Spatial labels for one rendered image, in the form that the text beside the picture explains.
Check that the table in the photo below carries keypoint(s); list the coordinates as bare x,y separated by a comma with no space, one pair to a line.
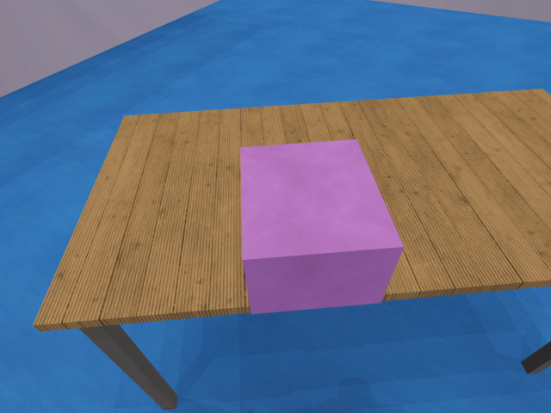
466,179

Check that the carton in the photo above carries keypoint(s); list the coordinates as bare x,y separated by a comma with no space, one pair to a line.
316,232

